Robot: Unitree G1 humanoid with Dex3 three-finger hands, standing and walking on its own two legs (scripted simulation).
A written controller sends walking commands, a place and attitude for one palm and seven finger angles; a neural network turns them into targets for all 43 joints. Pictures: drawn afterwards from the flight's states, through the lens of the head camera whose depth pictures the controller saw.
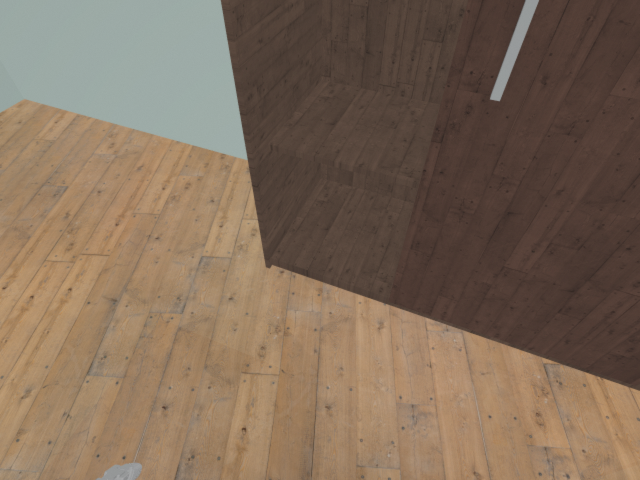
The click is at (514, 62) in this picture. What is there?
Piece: wardrobe's sliding door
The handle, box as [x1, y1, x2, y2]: [490, 0, 538, 100]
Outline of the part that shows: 538,0 525,0 492,90 490,99 500,99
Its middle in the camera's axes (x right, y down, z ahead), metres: +0.32 -0.37 +0.59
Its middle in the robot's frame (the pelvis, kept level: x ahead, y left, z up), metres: +0.75 -0.28 +0.27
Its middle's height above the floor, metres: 1.04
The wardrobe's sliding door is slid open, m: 0.48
